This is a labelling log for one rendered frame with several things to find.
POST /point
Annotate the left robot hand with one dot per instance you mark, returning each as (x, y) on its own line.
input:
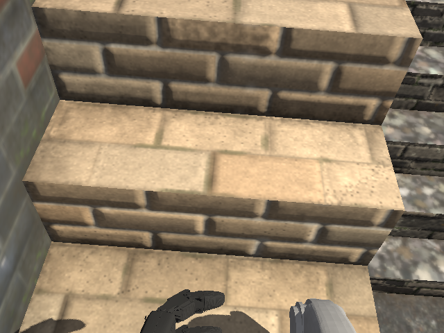
(179, 308)

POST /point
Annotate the robot right thigh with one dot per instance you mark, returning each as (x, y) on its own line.
(319, 316)

